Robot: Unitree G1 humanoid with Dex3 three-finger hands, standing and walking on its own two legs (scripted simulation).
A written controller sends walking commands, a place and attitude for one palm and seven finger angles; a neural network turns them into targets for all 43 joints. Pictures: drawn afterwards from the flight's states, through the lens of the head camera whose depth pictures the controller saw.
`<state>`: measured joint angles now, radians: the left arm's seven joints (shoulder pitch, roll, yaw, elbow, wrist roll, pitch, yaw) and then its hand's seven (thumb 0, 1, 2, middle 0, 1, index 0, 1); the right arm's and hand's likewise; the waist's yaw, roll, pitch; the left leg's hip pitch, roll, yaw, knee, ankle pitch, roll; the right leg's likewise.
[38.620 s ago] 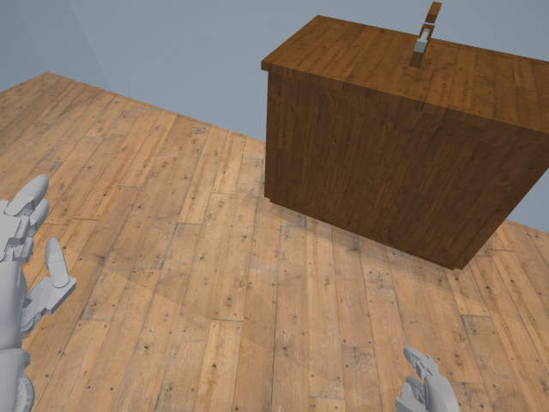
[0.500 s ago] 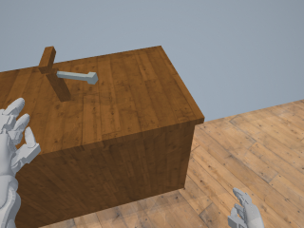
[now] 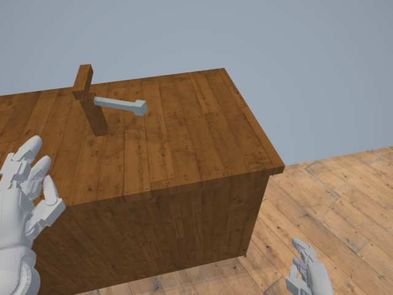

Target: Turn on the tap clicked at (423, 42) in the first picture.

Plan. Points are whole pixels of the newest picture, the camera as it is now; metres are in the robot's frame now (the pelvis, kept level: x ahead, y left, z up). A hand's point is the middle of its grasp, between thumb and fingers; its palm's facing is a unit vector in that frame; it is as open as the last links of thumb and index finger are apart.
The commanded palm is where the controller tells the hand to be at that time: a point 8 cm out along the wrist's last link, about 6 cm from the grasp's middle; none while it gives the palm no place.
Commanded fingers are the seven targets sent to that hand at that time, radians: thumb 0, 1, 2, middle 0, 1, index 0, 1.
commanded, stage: turn the palm inward beside the body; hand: left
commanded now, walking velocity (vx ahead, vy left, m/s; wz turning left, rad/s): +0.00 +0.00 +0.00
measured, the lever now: (140, 107) +0.50 +0.22 +0.13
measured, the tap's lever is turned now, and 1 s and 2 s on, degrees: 62 62 62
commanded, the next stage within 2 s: reach beside the lever's end, fingers flat in 0.98 s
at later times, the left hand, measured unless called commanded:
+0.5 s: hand (51, 226) +0.16 +0.23 +0.17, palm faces +0.49 -0.86 -0.11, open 7.4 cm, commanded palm +0.10 +0.27 +0.18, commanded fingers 0.00 0.90 0.90 -0.20 -0.30 -0.20 -0.30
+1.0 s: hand (77, 220) +0.17 +0.20 +0.17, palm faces +0.50 -0.86 -0.11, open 7.4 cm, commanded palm +0.11 +0.24 +0.18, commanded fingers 0.00 0.90 0.90 -0.20 -0.30 -0.20 -0.30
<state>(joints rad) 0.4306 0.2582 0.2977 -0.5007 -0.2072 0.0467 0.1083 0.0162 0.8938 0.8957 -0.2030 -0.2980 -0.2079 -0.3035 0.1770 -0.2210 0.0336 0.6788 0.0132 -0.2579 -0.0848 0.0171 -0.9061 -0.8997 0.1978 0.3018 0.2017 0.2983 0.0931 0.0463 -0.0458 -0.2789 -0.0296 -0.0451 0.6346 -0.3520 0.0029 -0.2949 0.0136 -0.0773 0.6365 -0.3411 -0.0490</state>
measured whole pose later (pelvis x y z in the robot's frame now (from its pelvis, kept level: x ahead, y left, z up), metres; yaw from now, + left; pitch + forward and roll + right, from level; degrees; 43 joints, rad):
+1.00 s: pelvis -0.01 -0.03 +0.00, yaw +1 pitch -3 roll +1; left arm 0.45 0.20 0.25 -0.56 -0.24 0.24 0.18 0.02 0.90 0.90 -0.20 -0.30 -0.20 -0.30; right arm 0.16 -0.24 0.05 0.70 0.03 -0.25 -0.10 0.02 -0.91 -0.90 0.20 0.30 0.20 0.30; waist 0.09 0.08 -0.04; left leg -0.22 0.00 -0.08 0.59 -0.31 -0.03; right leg -0.23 0.04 -0.11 0.59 -0.31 -0.09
